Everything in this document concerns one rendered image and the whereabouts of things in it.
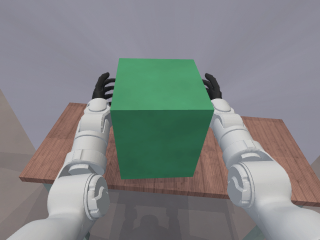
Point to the carton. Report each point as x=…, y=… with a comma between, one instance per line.
x=160, y=113

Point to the right robot forearm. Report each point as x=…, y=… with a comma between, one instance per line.
x=233, y=137

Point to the left robot forearm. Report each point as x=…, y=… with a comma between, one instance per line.
x=88, y=153

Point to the table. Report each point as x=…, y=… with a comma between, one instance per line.
x=210, y=178

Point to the left robot hand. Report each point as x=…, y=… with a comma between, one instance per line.
x=100, y=89

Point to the right robot hand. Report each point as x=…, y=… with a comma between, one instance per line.
x=213, y=89

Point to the right robot upper arm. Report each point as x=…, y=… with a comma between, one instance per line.
x=263, y=190

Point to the left robot upper arm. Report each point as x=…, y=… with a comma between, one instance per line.
x=75, y=203

